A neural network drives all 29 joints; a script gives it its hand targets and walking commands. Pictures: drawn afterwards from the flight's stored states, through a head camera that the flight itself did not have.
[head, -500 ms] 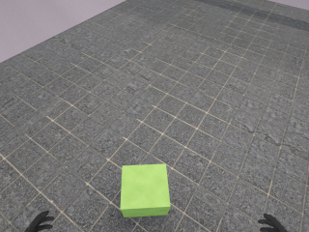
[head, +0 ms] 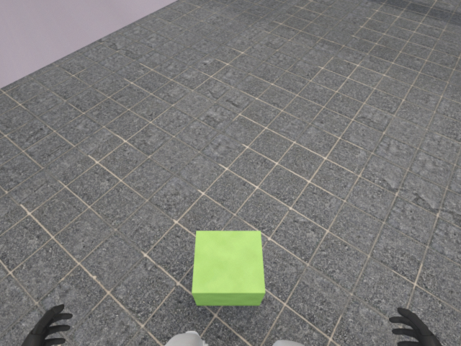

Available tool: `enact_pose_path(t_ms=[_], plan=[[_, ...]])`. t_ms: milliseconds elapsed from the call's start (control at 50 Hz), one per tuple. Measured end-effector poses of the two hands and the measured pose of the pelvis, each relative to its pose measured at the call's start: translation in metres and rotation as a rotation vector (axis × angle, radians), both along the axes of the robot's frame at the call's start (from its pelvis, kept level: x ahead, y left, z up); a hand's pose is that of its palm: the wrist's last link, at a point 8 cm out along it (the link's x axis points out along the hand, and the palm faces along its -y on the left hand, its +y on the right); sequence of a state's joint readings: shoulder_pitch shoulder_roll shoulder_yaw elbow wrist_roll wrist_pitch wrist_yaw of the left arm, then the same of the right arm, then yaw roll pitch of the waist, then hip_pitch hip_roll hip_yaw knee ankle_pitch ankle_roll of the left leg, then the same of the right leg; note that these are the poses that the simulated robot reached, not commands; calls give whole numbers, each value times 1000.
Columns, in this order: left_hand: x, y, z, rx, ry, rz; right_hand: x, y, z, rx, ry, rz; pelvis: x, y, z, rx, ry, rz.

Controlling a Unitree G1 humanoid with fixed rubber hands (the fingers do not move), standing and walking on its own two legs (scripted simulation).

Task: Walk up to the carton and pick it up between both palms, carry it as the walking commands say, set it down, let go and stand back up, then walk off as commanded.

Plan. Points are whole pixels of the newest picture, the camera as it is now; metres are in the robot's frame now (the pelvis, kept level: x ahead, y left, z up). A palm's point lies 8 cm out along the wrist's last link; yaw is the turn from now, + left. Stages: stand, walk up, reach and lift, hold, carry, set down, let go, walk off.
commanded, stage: walk up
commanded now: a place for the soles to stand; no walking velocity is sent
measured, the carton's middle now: (228, 268) +0.44 -0.01 -0.65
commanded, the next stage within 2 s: reach and lift in 0.82 s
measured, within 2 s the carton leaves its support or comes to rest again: neither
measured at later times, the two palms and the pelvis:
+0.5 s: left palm out of the picture +0.05 +0.32 -0.09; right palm (409, 343) +0.13 -0.29 -0.08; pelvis -0.02 +0.01 +0.02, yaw +1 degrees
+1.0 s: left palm out of the picture +0.14 +0.31 -0.07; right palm (400, 336) +0.14 -0.28 -0.07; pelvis -0.03 +0.01 +0.01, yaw +0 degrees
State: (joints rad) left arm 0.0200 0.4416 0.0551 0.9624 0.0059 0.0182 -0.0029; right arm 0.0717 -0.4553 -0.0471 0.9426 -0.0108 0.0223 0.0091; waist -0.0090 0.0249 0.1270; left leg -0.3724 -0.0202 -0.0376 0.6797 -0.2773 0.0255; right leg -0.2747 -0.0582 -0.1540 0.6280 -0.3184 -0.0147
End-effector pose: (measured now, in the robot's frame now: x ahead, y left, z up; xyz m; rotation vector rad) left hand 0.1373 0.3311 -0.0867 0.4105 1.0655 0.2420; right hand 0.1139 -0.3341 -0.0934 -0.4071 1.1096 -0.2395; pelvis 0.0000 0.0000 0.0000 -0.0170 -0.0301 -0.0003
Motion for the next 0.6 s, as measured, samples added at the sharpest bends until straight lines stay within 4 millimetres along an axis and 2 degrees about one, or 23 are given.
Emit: enact_pose_path(t_ms=[120, 180, 320, 380, 500, 600], plan=[[-6, 14, -10, -7, -42, 6, -36, 11, -9, -16, 70, 13, -9, 13, -10, 14, -10, 35], [-18, 13, -11, -23, -29, 26, -43, 17, -6, -18, 63, 24, -14, 14, -7, 11, -7, 44], [-71, 4, -12, -25, 60, 40, -15, 26, 4, 16, -37, 52, -23, 9, 2, -3, -1, 27], [-84, -3, -7, -41, 75, 46, -3, 34, 9, 48, -60, 71, -23, 7, 9, 6, 2, 30], [-85, -11, 1, -60, 56, 51, 16, 40, 18, 76, -97, 86, -22, 6, 18, 5, 2, 25], [-74, -10, 5, -61, 38, 41, 17, 38, 22, 71, -95, 67, -21, 6, 21, 6, 2, 18]])
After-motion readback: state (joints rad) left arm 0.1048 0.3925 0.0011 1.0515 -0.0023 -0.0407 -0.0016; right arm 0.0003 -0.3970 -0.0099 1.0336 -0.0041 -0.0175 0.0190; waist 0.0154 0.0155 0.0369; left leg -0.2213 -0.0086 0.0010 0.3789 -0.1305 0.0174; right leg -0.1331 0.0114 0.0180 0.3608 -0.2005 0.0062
